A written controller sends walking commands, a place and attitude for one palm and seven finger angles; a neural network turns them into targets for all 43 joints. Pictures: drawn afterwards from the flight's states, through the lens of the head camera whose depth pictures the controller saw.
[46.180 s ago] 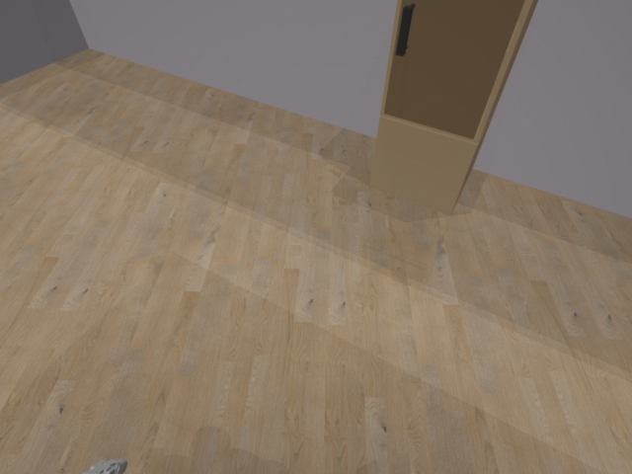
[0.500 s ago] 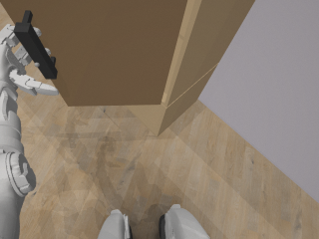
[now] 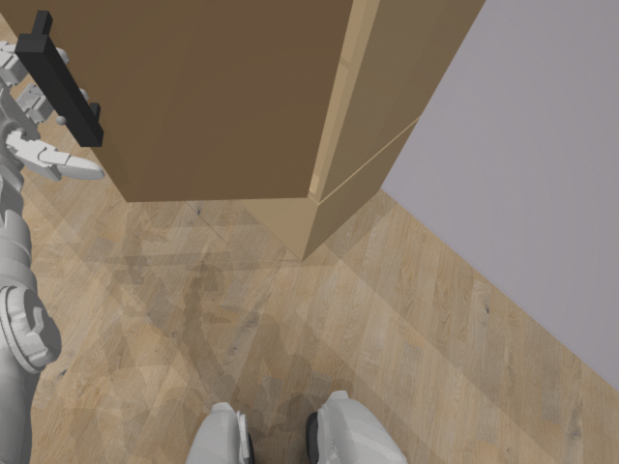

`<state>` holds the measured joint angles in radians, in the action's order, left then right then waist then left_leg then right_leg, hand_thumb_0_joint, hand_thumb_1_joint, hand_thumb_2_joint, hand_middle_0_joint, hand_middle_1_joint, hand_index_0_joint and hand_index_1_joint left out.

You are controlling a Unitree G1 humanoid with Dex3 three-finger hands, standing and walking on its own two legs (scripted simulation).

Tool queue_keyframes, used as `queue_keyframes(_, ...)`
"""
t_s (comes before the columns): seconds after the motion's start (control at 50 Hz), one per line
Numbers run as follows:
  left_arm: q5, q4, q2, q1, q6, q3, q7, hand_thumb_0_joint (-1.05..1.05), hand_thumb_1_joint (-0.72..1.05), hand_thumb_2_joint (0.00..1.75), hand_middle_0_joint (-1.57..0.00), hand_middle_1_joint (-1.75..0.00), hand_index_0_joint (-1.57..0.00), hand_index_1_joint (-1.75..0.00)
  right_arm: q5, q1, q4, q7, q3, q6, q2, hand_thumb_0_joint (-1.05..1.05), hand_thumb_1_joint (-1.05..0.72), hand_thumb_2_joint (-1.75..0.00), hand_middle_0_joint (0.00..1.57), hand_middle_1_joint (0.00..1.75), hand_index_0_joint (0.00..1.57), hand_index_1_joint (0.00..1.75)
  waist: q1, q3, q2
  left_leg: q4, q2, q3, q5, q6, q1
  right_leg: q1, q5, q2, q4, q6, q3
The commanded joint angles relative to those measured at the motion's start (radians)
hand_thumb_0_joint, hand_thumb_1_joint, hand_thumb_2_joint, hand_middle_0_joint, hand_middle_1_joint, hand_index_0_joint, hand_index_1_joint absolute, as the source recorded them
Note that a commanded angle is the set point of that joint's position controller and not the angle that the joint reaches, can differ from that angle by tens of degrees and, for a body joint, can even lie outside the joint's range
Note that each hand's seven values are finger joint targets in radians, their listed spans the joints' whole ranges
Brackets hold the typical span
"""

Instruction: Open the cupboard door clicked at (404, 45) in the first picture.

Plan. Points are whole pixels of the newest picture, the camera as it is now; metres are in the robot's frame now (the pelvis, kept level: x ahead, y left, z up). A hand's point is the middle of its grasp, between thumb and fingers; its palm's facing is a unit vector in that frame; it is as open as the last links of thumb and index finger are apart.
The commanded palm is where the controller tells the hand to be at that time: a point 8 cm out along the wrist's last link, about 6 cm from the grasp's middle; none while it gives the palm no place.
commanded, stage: close the thumb around the handle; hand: left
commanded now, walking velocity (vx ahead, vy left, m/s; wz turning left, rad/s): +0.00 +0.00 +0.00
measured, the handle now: (69, 84) +0.57 +0.25 +0.07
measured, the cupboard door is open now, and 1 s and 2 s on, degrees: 50 50 95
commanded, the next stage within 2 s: pull the door open along its arc in 0.80 s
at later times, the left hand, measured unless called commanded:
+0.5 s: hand (73, 116) +0.52 +0.24 +0.07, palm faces -0.01 -1.00 -0.01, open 9.6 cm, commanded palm +0.51 +0.27 +0.07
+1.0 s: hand (85, 114) +0.52 +0.23 +0.07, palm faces +0.01 -1.00 -0.01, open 5.8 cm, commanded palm +0.49 +0.27 +0.07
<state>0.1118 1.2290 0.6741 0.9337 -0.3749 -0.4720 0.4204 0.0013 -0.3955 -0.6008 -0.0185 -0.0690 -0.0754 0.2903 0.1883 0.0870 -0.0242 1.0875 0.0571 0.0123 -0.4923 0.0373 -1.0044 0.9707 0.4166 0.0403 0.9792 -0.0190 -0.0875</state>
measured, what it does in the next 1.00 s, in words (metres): stands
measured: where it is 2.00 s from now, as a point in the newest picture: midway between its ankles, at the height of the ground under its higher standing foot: outside the picture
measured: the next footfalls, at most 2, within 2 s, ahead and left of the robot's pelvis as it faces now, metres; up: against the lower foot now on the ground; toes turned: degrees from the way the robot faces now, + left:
none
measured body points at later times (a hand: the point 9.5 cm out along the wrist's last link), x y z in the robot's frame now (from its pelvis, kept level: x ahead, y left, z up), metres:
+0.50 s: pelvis +0.00 +0.01 +0.00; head +0.15 +0.04 +0.42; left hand +0.51 +0.29 +0.07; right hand +0.00 -0.26 -0.10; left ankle +0.00 +0.09 -0.66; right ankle +0.02 -0.11 -0.66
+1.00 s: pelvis +0.01 +0.00 +0.00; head +0.16 +0.02 +0.43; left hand +0.52 +0.28 +0.07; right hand +0.00 -0.27 -0.10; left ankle +0.00 +0.09 -0.66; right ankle +0.02 -0.12 -0.66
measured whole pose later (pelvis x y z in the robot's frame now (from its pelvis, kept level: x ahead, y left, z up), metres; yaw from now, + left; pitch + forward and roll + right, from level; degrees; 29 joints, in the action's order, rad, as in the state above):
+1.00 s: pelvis +0.01 +0.00 +0.00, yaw +0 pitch +24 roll -4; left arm 0.10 1.17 0.61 0.90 -0.37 -0.47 0.36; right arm 0.01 -0.41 -0.60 -0.01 -0.06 -0.09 0.28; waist 0.19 0.09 -0.03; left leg 1.06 0.06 0.02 -0.50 0.03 -0.98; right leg 0.96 0.42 0.04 0.96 -0.02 -0.07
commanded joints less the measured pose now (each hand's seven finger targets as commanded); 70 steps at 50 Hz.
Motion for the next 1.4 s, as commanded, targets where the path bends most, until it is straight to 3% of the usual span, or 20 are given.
queue_keyframes(0.0,0.031,-0.229,0.263,0.421,-0.071,-0.010,-0.001,0.00,-0.50,0.30,-0.30,-1.20,-0.30,-1.20,0.005,-0.189,0.024,-0.012,0.077,0.016,0.189,0.00,-0.90,-0.90,0.20,0.30,0.20,0.30,0.012,0.505,-0.169,-0.106,-0.019,-0.086,0.453,-0.005,0.402,-0.189,-0.304,0.024,-0.084,-0.006,0.054)
queue_keyframes(0.08,0.023,-0.224,0.281,0.441,-0.056,-0.016,-0.002,0.00,-0.50,0.30,-0.30,-1.20,-0.30,-1.20,0.005,-0.188,0.019,-0.012,0.076,0.015,0.194,0.00,-0.90,-0.90,0.20,0.30,0.20,0.30,0.008,0.498,-0.182,-0.112,-0.019,-0.090,0.428,-0.007,0.394,-0.181,-0.278,0.021,-0.086,-0.004,0.051)
queue_keyframes(0.12,0.024,-0.253,0.263,0.427,-0.063,-0.009,-0.006,0.00,-0.39,0.35,-0.31,-1.21,-0.31,-1.21,0.006,-0.192,0.022,-0.010,0.080,0.015,0.192,0.00,-0.90,-0.90,0.20,0.30,0.20,0.30,0.002,0.550,-0.210,-0.109,-0.016,-0.098,0.494,-0.015,0.457,-0.163,-0.298,0.023,-0.081,-0.005,0.047)
queue_keyframes(0.26,0.012,-0.216,0.249,0.429,-0.050,0.003,-0.028,0.00,0.00,0.52,-0.34,-1.25,-0.34,-1.25,0.007,-0.193,0.017,-0.008,0.076,0.009,0.192,0.00,-0.90,-0.90,0.20,0.30,0.20,0.30,0.013,0.467,-0.170,-0.119,-0.014,-0.104,0.458,-0.014,0.415,-0.145,-0.270,0.024,-0.087,-0.005,0.039)
queue_keyframes(0.32,0.010,-0.259,0.265,0.454,-0.069,-0.012,-0.039,0.00,0.17,0.59,-0.35,-1.27,-0.35,-1.27,0.012,-0.198,0.016,-0.008,0.080,0.012,0.192,0.00,-0.90,-0.90,0.20,0.30,0.20,0.30,0.003,0.528,-0.221,-0.116,-0.010,-0.116,0.514,-0.025,0.484,-0.126,-0.275,0.024,-0.077,-0.009,0.035)
queue_keyframes(0.36,0.013,-0.241,0.197,0.440,-0.067,0.027,-0.042,0.00,0.28,0.64,-0.36,-1.28,-0.36,-1.28,0.012,-0.197,0.012,-0.003,0.082,0.012,0.186,0.00,-0.90,-0.90,0.20,0.30,0.20,0.30,0.018,0.506,-0.206,-0.113,-0.006,-0.120,0.532,-0.028,0.501,-0.096,-0.270,0.026,-0.083,-0.007,0.028)
queue_keyframes(0.48,-0.004,-0.217,0.240,0.457,-0.059,0.000,-0.065,0.00,0.62,0.78,-0.38,-1.32,-0.38,-1.32,0.016,-0.203,0.010,-0.006,0.079,0.010,0.190,0.00,-0.90,-0.90,0.20,0.30,0.20,0.30,0.014,0.492,-0.184,-0.116,-0.010,-0.117,0.494,-0.023,0.461,-0.111,-0.262,0.023,-0.081,-0.007,0.032)
queue_keyframes(0.52,-0.001,-0.243,0.215,0.455,-0.071,0.013,-0.068,0.00,0.73,0.83,-0.39,-1.33,-0.39,-1.33,0.016,-0.203,0.015,-0.002,0.081,0.010,0.184,0.00,-0.90,-0.90,0.20,0.30,0.20,0.30,0.014,0.539,-0.205,-0.106,-0.010,-0.116,0.553,-0.027,0.495,-0.114,-0.294,0.023,-0.075,-0.005,0.034)
queue_keyframes(0.58,-0.004,-0.226,0.263,0.451,-0.064,-0.021,-0.068,0.00,0.90,0.90,-0.40,-1.35,-0.40,-1.35,0.016,-0.205,0.014,-0.003,0.080,0.006,0.188,0.00,-0.90,-0.90,0.20,0.30,0.20,0.30,0.015,0.519,-0.157,-0.103,-0.013,-0.102,0.513,-0.016,0.430,-0.165,-0.316,0.024,-0.076,-0.001,0.041)
queue_keyframes(0.62,-0.004,-0.234,0.288,0.407,-0.066,-0.045,-0.066,0.00,0.90,0.90,-0.40,-1.35,-0.40,-1.35,0.014,-0.206,0.026,-0.003,0.080,0.005,0.186,0.00,-0.90,-0.90,0.20,0.30,0.20,0.30,-0.005,0.559,-0.166,-0.103,-0.017,-0.093,0.533,-0.015,0.425,-0.209,-0.351,0.024,-0.072,-0.002,0.047)
queue_keyframes(0.86,0.006,-0.296,0.309,0.357,-0.071,-0.067,-0.062,0.00,0.90,0.90,-0.40,-1.35,-0.40,-1.35,0.009,-0.198,0.041,-0.003,0.084,-0.002,0.181,0.00,-0.90,-0.90,0.20,0.30,0.20,0.30,-0.021,0.546,-0.168,-0.113,-0.019,-0.071,0.549,-0.009,0.407,-0.280,-0.418,0.024,-0.080,0.001,0.059)
queue_keyframes(0.88,0.004,-0.290,0.288,0.344,-0.070,-0.052,-0.060,0.00,0.90,0.90,-0.40,-1.35,-0.40,-1.35,0.007,-0.193,0.045,-0.001,0.084,-0.003,0.178,0.00,-0.90,-0.90,0.20,0.30,0.20,0.30,-0.023,0.547,-0.181,-0.114,-0.022,-0.069,0.537,-0.010,0.407,-0.276,-0.408,0.024,-0.081,0.000,0.060)
queue_keyframes(0.9,0.009,-0.299,0.229,0.414,-0.075,-0.003,-0.063,0.00,0.90,0.90,-0.40,-1.35,-0.40,-1.35,0.009,-0.191,0.037,-0.001,0.081,-0.001,0.172,0.00,-0.90,-0.90,0.20,0.30,0.20,0.30,0.008,0.524,-0.188,-0.107,-0.019,-0.075,0.530,-0.007,0.415,-0.229,-0.391,0.025,-0.079,-0.001,0.057)
queue_keyframes(1.0,0.022,-0.329,0.230,0.279,-0.084,-0.032,-0.060,0.00,0.90,0.90,-0.40,-1.35,-0.40,-1.35,0.008,-0.189,0.046,0.003,0.092,-0.001,0.176,0.00,-0.90,-0.90,0.20,0.30,0.20,0.30,-0.036,0.578,-0.181,-0.117,-0.023,-0.069,0.579,-0.010,0.450,-0.288,-0.429,0.025,-0.082,-0.005,0.059)
queue_keyframes(1.12,0.073,-0.454,0.155,0.049,-0.075,-0.016,-0.046,0.00,0.90,0.90,-0.40,-1.35,-0.40,-1.35,-0.010,-0.142,0.089,0.013,0.100,-0.006,0.164,0.00,-0.90,-0.90,0.20,0.30,0.20,0.30,-0.083,0.566,-0.149,-0.158,-0.029,-0.044,0.608,-0.007,0.455,-0.382,-0.490,0.023,-0.106,-0.004,0.059)
queue_keyframes(1.28,0.148,-0.714,-0.082,-0.368,-0.066,0.093,-0.066,0.00,0.90,0.90,-0.40,-1.35,-0.40,-1.35,-0.031,-0.043,0.162,0.036,0.115,0.022,0.127,0.00,-0.90,-0.90,0.20,0.30,0.20,0.30,-0.135,0.470,-0.065,-0.218,-0.038,-0.011,0.596,-0.002,0.427,-0.489,-0.544,0.009,-0.131,-0.002,0.058)
queue_keyframes(1.3,0.211,-0.804,-0.126,-0.391,-0.059,-0.023,-0.218,0.00,0.90,0.90,-0.40,-1.35,-0.40,-1.35,-0.025,-0.009,0.173,0.040,0.119,0.042,0.091,0.00,-0.90,-0.90,0.20,0.30,0.20,0.30,-0.213,0.448,-0.069,-0.224,-0.043,-0.010,0.612,-0.013,0.403,-0.476,-0.532,0.011,-0.140,-0.003,0.040)
queue_keyframes(1.32,0.194,-0.811,-0.246,-0.449,-0.047,0.073,-0.299,0.00,0.90,0.90,-0.40,-1.35,-0.40,-1.35,-0.022,-0.001,0.160,0.049,0.119,0.058,0.089,0.00,-0.90,-0.90,0.20,0.30,0.20,0.30,-0.176,0.430,-0.053,-0.227,-0.038,-0.008,0.602,-0.023,0.421,-0.447,-0.507,0.010,-0.133,0.005,0.030)
queue_keyframes(1.34,0.179,-0.833,-0.268,-0.510,-0.043,0.062,-0.371,0.00,0.90,0.90,-0.40,-1.35,-0.40,-1.35,-0.018,-0.001,0.149,0.057,0.125,0.068,0.089,0.00,-0.90,-0.90,0.20,0.30,0.20,0.30,-0.182,0.405,0.010,-0.229,-0.035,-0.012,0.587,-0.030,0.402,-0.446,-0.494,0.008,-0.127,0.005,0.023)
queue_keyframes(1.38,0.123,-0.956,-0.320,-0.574,-0.048,0.100,-0.495,0.00,0.90,0.90,-0.40,-1.35,-0.40,-1.35,-0.006,0.031,0.153,0.069,0.127,0.078,0.079,0.00,-0.90,-0.90,0.20,0.30,0.20,0.30,-0.194,0.414,-0.064,-0.231,-0.039,-0.002,0.593,-0.038,0.420,-0.449,-0.485,0.000,-0.113,0.000,0.029)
